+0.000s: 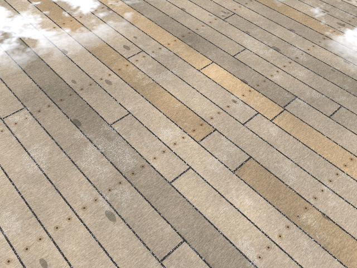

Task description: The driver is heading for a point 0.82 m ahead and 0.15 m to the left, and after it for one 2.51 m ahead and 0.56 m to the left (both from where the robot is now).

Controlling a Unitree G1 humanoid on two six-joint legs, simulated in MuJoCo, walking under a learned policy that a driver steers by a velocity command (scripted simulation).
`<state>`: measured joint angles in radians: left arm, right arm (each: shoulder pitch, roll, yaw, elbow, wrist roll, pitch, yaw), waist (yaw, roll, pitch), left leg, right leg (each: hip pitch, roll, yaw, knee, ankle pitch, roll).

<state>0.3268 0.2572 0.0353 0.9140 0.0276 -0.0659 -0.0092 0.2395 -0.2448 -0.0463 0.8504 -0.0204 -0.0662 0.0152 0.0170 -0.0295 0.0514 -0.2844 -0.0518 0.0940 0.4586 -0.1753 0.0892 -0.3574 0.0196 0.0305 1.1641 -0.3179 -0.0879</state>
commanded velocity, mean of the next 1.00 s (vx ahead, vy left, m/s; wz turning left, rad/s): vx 0.37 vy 0.00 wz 0.10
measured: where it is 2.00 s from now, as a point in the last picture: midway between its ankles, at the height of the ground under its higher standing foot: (179, 212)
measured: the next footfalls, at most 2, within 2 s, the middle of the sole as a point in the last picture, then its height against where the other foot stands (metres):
right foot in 0.40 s outside the picture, level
left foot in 0.90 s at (169, 254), level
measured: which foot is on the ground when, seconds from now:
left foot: down 0.00-0.42, up 0.44-0.88, down 0.90-1.00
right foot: up 0.00-0.38, down 0.40-0.90, up 0.92-1.00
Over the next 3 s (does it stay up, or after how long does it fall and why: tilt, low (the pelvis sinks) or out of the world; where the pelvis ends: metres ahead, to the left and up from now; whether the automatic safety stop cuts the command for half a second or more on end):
stays up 0.94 0.18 0.00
